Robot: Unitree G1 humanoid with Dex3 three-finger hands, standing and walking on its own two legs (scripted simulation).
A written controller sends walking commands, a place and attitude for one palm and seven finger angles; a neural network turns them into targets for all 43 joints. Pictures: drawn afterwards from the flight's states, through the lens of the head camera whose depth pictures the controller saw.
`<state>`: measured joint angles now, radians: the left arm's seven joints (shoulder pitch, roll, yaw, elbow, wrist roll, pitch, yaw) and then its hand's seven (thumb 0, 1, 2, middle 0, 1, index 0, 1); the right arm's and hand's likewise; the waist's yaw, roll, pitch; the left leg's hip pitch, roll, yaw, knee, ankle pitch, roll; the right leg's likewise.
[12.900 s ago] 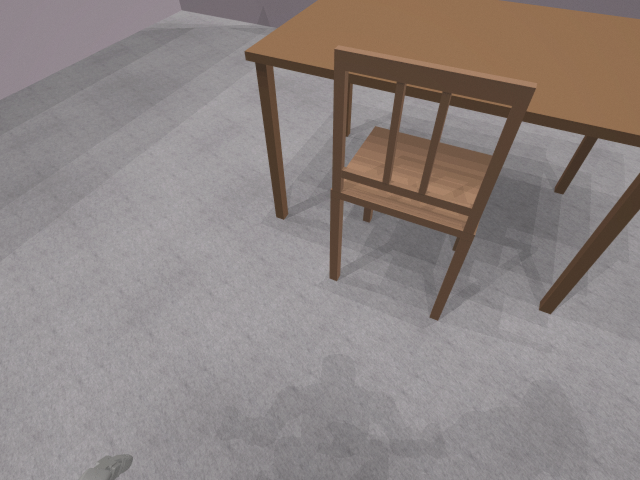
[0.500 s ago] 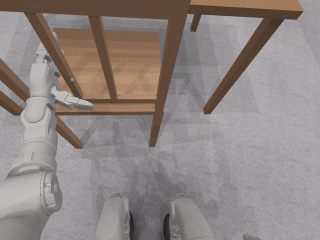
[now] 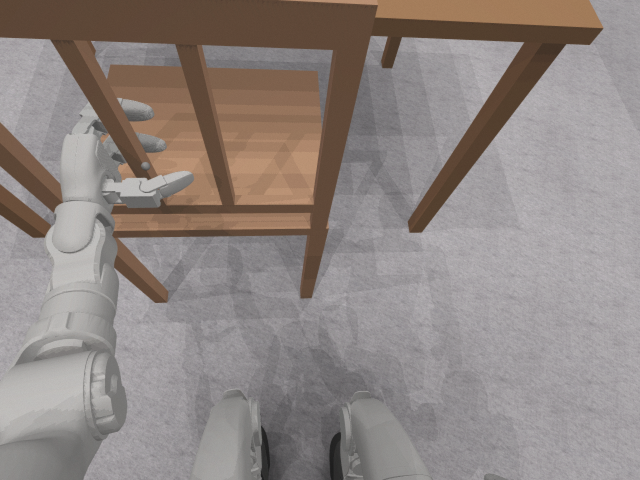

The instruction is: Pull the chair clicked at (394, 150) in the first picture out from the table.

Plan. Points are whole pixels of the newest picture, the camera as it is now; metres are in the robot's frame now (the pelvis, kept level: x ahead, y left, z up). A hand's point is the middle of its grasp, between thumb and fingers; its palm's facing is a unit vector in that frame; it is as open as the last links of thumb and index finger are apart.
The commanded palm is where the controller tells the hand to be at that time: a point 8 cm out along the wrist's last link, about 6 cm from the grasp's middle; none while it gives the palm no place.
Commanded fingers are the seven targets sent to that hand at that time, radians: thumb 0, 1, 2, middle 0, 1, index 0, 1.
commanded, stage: hook a spindle and tug to test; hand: left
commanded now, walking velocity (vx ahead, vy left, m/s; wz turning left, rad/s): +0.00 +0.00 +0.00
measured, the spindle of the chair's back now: (126, 139) +0.52 +0.21 +0.04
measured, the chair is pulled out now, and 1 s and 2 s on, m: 0.00 0.03 0.17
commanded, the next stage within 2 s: step backward, pulling the chair out in 0.86 s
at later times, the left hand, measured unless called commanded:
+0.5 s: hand (145, 167) +0.48 +0.18 +0.04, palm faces +0.01 -1.00 -0.02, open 5.2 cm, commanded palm +0.44 +0.23 +0.03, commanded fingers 0.00 0.90 0.90 -0.50 -1.45 -0.50 -1.45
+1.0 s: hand (148, 192) +0.45 +0.18 +0.04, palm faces +0.02 -1.00 -0.04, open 5.3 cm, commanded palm +0.42 +0.23 +0.03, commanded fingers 0.00 0.90 0.90 -0.50 -1.45 -0.50 -1.45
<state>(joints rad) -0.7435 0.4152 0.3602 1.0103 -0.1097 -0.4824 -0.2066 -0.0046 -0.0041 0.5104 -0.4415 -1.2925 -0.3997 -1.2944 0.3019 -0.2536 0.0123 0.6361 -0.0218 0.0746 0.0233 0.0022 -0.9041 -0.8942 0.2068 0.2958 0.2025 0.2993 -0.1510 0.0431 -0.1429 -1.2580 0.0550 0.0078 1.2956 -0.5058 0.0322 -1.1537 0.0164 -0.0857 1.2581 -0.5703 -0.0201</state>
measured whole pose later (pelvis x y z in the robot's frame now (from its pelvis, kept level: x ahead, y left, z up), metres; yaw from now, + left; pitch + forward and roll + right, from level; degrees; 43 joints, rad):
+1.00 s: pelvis +0.03 +0.00 +0.02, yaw +0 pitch +24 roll -2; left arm -0.45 0.30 0.29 0.70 -0.14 -0.45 -0.17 0.01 0.76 0.80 -0.41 -1.38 -0.39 -1.44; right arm 0.26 -0.24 0.00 0.60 0.00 0.06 0.02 0.00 -0.90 -0.89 0.21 0.30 0.20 0.30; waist -0.11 0.03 -0.14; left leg -1.12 0.04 0.03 1.21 -0.52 0.03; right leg -1.02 0.01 -0.06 1.18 -0.59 -0.01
